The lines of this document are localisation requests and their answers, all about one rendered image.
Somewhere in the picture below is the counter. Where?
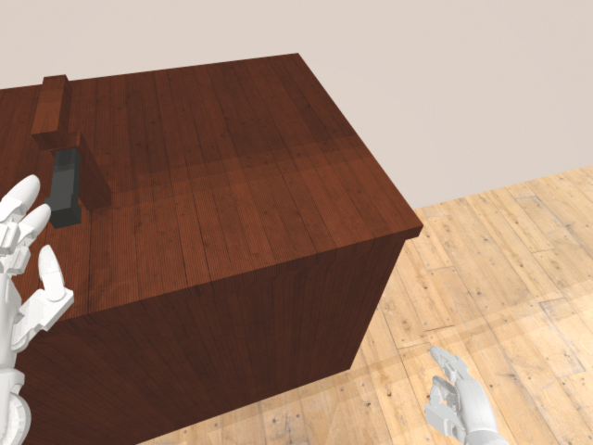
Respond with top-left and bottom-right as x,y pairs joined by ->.
0,53 -> 423,445

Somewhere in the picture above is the robot right hand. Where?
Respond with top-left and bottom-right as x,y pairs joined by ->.
424,346 -> 499,445

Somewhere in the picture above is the robot left hand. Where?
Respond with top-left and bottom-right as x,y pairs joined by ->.
0,175 -> 74,369

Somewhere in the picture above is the robot left forearm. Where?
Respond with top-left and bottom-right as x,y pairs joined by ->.
0,368 -> 32,445

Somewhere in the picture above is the tap lever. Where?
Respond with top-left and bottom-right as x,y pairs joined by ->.
44,148 -> 82,229

